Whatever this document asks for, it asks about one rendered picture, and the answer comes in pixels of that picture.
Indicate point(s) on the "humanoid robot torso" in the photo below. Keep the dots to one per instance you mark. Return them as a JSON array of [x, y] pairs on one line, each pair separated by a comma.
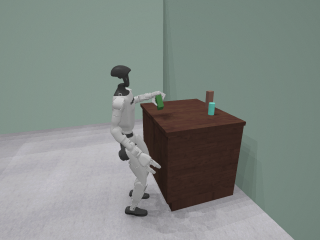
[[128, 117]]

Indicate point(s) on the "right robot thigh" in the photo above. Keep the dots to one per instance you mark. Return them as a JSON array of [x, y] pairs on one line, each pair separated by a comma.
[[137, 169]]

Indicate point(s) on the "robot left forearm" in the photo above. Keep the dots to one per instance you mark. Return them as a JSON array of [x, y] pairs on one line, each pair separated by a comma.
[[142, 97]]

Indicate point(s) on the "robot right forearm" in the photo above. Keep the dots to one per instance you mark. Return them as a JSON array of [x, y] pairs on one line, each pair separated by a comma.
[[122, 139]]

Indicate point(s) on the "table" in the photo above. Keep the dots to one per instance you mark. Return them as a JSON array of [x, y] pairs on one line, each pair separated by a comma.
[[198, 153]]

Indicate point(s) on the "right robot hand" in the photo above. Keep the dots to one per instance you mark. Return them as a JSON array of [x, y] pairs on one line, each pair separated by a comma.
[[145, 159]]

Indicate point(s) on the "left robot hand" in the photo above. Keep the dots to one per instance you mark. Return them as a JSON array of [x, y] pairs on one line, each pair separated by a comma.
[[154, 94]]

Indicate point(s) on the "sponge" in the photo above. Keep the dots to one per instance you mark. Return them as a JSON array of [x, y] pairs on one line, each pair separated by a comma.
[[159, 102]]

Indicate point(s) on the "robot right upper arm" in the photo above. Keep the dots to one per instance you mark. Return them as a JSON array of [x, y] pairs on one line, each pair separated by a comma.
[[118, 106]]

